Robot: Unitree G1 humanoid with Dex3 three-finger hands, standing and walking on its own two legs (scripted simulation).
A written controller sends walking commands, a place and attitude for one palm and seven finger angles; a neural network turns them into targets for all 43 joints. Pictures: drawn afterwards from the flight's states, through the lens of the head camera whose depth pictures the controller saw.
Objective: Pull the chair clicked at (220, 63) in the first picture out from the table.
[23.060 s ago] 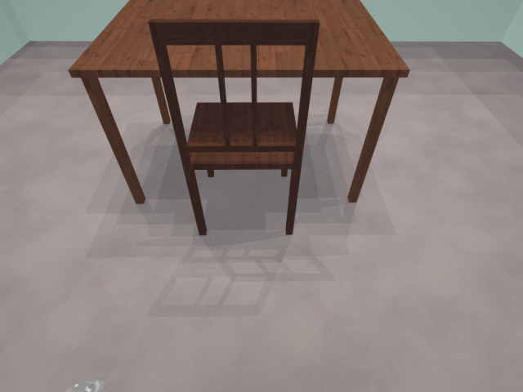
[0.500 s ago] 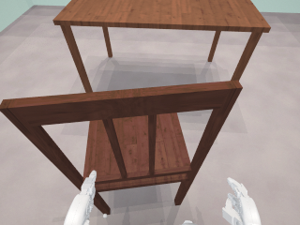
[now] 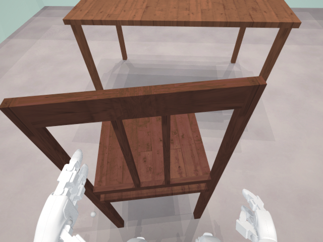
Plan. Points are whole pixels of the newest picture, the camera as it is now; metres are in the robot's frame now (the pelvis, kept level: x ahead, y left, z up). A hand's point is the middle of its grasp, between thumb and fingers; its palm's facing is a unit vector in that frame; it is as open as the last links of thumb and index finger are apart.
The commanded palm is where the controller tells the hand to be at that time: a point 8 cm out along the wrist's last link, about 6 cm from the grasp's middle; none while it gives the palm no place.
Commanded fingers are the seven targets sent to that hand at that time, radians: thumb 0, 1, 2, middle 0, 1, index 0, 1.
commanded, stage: draw the hand back to the body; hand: left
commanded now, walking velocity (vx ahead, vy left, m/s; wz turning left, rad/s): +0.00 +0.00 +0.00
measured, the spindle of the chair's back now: (129, 159) +0.32 +0.11 +0.02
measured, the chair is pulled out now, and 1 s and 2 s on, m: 0.60 0.59 0.59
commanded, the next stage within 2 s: step back with the hand held close in 1.14 s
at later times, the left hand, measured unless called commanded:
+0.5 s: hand (41, 190) +0.19 +0.22 +0.15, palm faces +0.31 -0.85 -0.43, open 12.6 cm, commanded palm +0.16 +0.27 +0.20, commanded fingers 0.00 0.47 0.69 -0.14 -0.21 -0.14 -0.21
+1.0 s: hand (20, 153) +0.22 +0.24 +0.21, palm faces +0.42 -0.80 -0.43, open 7.6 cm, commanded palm +0.17 +0.28 +0.25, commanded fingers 0.00 0.90 0.90 -0.20 -0.30 -0.20 -0.30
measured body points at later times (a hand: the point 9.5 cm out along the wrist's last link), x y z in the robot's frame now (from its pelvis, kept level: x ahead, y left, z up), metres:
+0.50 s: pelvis +0.03 -0.01 +0.06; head +0.02 -0.04 +0.50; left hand +0.17 +0.26 +0.18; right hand +0.22 -0.24 -0.02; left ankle -0.02 +0.13 -0.67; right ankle +0.03 -0.14 -0.67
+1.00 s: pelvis +0.03 -0.02 +0.07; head +0.03 -0.05 +0.52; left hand +0.19 +0.28 +0.24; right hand +0.21 -0.26 -0.02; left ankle -0.02 +0.13 -0.67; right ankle +0.03 -0.14 -0.67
